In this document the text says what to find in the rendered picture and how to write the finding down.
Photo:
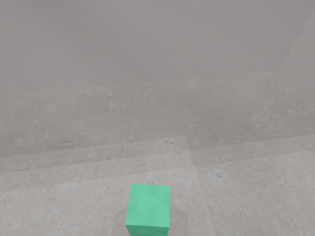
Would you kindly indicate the carton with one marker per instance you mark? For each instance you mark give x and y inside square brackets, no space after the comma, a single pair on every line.
[148,210]

